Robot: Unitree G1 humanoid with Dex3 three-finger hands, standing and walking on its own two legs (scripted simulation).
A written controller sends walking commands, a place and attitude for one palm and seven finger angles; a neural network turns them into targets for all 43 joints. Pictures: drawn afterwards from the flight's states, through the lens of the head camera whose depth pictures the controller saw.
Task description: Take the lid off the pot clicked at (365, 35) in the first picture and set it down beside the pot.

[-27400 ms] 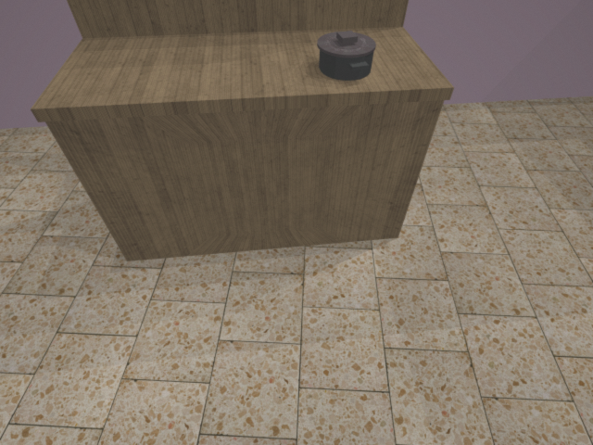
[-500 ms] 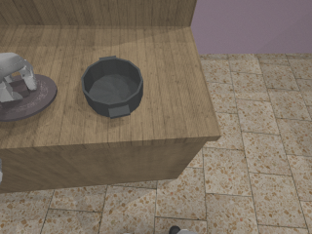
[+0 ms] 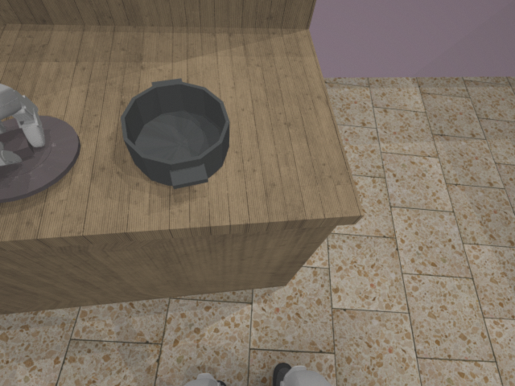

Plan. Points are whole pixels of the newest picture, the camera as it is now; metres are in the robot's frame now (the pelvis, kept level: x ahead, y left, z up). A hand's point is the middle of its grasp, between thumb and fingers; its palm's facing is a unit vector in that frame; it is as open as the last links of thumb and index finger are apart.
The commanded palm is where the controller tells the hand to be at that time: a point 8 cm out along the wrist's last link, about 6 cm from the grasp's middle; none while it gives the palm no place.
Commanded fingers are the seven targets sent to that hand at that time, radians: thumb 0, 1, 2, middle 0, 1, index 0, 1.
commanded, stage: lower the lid onto the table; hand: left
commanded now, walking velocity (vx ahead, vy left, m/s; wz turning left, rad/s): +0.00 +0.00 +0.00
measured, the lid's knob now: (11, 146) +0.48 +0.36 +0.03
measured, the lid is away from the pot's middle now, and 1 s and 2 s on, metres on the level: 0.25 0.25 0.25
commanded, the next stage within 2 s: open the fingers wide in 0.04 s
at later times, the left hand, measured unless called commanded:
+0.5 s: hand out of the picture +0.43 +0.34 +0.05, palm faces -0.47 -0.11 -0.88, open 6.7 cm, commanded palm +0.47 +0.33 +0.11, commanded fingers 0.00 0.36 0.73 -0.51 -1.00 -0.59 -1.03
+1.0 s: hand (10, 151) +0.45 +0.33 +0.06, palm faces -0.46 -0.12 -0.88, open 10.0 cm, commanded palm +0.48 +0.33 +0.11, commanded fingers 0.00 0.06 0.50 -0.30 -0.95 -0.30 -0.95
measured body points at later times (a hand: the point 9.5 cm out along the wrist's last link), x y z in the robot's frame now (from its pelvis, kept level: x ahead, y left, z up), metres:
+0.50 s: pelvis -0.01 +0.01 +0.00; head +0.09 +0.03 +0.44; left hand +0.45 +0.35 +0.10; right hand +0.02 -0.27 -0.12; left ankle -0.04 +0.06 -0.72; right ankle +0.00 -0.16 -0.72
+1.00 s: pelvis -0.01 +0.00 +0.00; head +0.10 +0.02 +0.43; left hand +0.47 +0.34 +0.11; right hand -0.02 -0.28 -0.12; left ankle -0.04 +0.06 -0.72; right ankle +0.00 -0.16 -0.72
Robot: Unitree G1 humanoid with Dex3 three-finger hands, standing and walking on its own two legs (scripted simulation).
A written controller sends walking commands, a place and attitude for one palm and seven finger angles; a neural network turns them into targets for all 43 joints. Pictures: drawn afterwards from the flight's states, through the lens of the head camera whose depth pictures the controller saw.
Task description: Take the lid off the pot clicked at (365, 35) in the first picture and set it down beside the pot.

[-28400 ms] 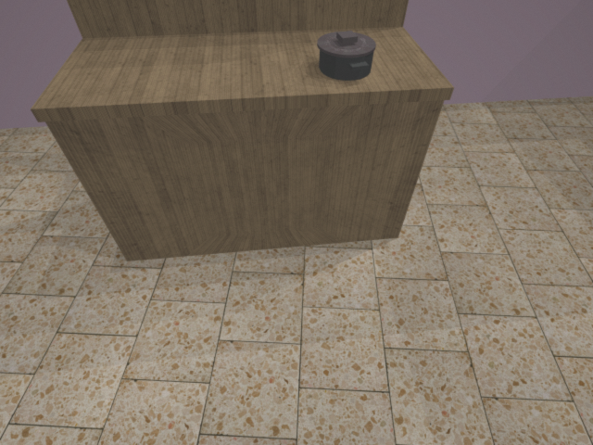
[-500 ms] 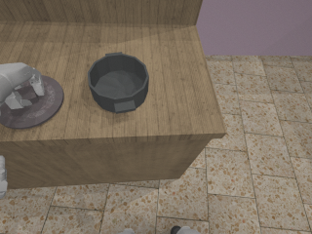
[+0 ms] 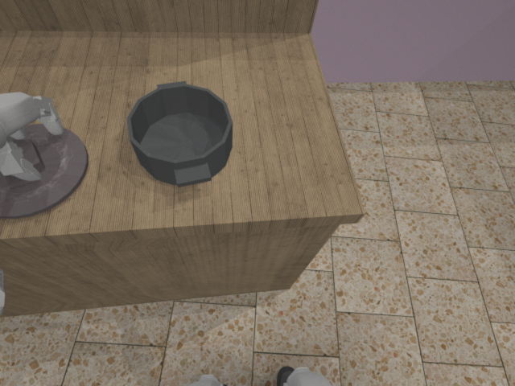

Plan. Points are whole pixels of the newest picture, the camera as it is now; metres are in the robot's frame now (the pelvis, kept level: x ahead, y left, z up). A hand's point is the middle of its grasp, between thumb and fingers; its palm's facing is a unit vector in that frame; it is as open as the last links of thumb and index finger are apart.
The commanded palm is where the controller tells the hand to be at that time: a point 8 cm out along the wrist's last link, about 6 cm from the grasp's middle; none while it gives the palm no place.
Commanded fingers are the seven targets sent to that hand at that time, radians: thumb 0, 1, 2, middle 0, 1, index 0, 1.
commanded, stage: open the fingers wide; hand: left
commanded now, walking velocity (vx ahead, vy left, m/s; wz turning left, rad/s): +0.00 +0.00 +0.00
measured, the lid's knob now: (21, 160) +0.46 +0.35 +0.02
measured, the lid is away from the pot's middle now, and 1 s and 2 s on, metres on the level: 0.25 0.25 0.25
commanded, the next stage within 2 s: raise the empty hand in 0.24 s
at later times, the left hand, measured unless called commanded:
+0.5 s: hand (13, 149) +0.45 +0.33 +0.07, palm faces -0.45 -0.12 -0.89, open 11.0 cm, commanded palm +0.48 +0.33 +0.13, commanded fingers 0.00 0.06 0.49 -0.30 -0.96 -0.30 -0.96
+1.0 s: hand out of the picture +0.45 +0.34 +0.12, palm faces -0.41 -0.11 -0.91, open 11.0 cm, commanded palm +0.48 +0.34 +0.18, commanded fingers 0.00 0.06 0.49 -0.30 -0.96 -0.30 -0.96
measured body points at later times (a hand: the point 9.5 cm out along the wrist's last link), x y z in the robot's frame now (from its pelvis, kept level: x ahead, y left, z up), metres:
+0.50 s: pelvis +0.01 -0.01 +0.00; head +0.11 +0.02 +0.44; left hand +0.47 +0.34 +0.12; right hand +0.03 -0.29 -0.12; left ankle -0.03 +0.06 -0.72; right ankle +0.01 -0.16 -0.72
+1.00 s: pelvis +0.01 +0.00 +0.01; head +0.09 +0.01 +0.45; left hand +0.47 +0.35 +0.17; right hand +0.03 -0.28 -0.11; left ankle -0.03 +0.06 -0.72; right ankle +0.01 -0.16 -0.72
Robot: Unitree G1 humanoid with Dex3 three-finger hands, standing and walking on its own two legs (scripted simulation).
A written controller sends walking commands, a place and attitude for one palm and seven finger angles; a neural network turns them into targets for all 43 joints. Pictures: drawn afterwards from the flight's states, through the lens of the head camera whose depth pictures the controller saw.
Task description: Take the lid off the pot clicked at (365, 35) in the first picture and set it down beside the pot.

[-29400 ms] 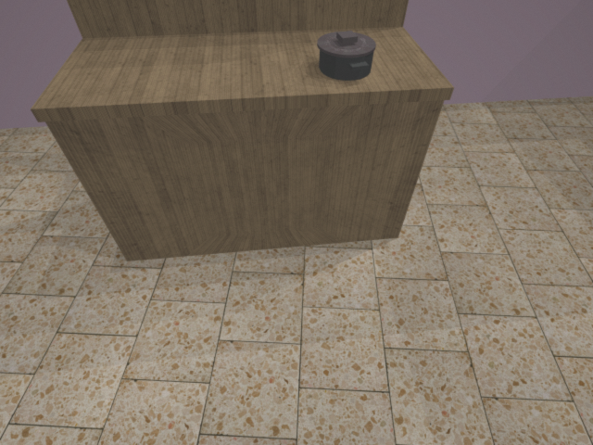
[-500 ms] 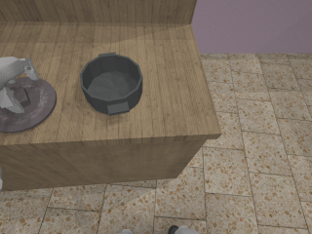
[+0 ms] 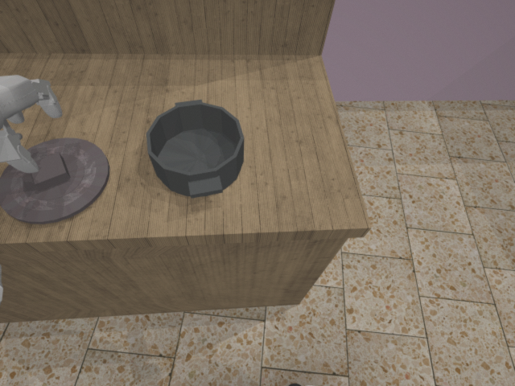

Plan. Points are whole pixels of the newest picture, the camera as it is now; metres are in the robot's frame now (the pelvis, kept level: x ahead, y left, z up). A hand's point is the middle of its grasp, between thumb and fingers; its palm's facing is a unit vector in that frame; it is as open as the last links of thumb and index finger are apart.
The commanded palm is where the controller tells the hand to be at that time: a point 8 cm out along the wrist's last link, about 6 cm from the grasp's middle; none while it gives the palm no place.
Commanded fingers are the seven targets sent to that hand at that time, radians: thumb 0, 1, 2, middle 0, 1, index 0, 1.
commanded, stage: raise the empty hand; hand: left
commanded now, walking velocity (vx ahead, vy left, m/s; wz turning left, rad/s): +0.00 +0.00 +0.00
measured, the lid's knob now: (49, 170) +0.46 +0.35 +0.01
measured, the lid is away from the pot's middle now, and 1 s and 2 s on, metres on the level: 0.25 0.25 0.25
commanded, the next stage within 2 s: draw the hand back to the body in 0.64 s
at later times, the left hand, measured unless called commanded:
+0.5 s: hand out of the picture +0.46 +0.35 +0.16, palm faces -0.37 -0.11 -0.92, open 11.0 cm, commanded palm +0.48 +0.34 +0.23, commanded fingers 0.00 0.06 0.49 -0.30 -0.96 -0.30 -0.96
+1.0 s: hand out of the picture +0.45 +0.35 +0.16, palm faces -0.34 -0.09 -0.93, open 11.0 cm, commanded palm +0.43 +0.33 +0.22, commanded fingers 0.00 0.06 0.49 -0.30 -0.96 -0.30 -0.96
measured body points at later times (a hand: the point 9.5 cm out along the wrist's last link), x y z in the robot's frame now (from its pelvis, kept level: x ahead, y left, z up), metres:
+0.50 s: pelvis +0.00 +0.01 +0.01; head +0.08 +0.03 +0.45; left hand +0.47 +0.35 +0.21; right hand +0.04 -0.27 -0.12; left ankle -0.04 +0.06 -0.73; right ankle +0.00 -0.16 -0.72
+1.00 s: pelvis +0.01 +0.02 +0.01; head +0.08 +0.02 +0.45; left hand +0.46 +0.35 +0.21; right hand +0.07 -0.25 -0.11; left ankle -0.04 +0.06 -0.73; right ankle +0.00 -0.16 -0.72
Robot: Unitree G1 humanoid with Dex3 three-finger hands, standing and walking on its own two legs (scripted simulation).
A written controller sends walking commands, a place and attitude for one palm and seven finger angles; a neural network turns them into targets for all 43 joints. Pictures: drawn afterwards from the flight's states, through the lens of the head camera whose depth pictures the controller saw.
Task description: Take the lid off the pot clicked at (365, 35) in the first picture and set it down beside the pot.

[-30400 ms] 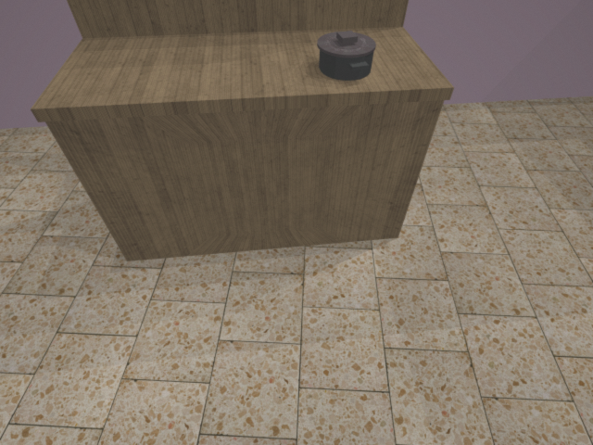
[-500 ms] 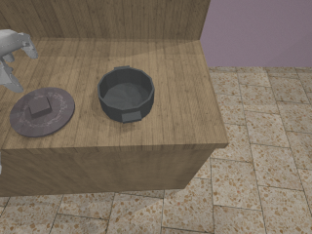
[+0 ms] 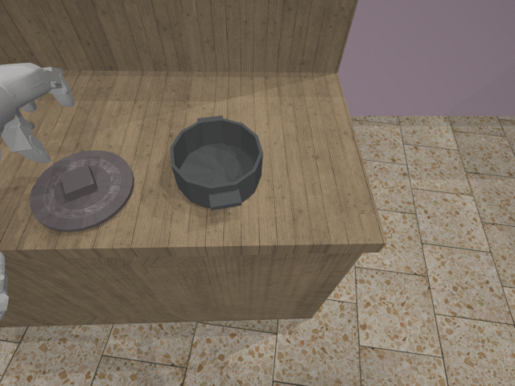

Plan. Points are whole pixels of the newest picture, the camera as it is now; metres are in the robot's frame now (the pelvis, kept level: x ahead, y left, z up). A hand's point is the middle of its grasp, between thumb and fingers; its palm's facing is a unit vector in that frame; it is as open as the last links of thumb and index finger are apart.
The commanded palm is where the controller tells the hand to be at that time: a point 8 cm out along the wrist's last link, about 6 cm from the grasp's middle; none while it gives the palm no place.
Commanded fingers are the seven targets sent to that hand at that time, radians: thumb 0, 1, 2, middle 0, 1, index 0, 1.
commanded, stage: draw the hand back to the body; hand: left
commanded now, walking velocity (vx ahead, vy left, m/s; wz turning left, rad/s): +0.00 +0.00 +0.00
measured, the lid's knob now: (79, 181) +0.46 +0.32 +0.00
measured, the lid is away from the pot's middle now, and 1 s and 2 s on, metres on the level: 0.25 0.25 0.25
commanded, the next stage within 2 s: step back with the hand held close in 2.00 s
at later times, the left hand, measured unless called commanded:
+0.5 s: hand (63, 124) +0.41 +0.24 +0.19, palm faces +0.33 -0.88 -0.35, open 10.9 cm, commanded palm +0.35 +0.29 +0.21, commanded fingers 0.00 0.25 0.58 -0.28 -0.81 -0.28 -0.81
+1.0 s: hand (62, 178) +0.32 +0.22 +0.19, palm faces +0.46 -0.84 -0.29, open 8.6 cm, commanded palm +0.27 +0.25 +0.20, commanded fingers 0.00 0.77 0.84 -0.21 -0.40 -0.21 -0.40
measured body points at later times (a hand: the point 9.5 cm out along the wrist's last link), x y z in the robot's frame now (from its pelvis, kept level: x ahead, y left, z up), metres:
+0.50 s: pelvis +0.01 -0.03 +0.01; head +0.04 -0.01 +0.45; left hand +0.38 +0.29 +0.21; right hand +0.14 -0.26 -0.10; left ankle -0.05 +0.05 -0.74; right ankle -0.02 -0.17 -0.73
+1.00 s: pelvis +0.01 -0.07 +0.01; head +0.01 -0.09 +0.46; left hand +0.29 +0.26 +0.21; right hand +0.16 -0.32 -0.10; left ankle -0.05 +0.05 -0.74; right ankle -0.02 -0.17 -0.74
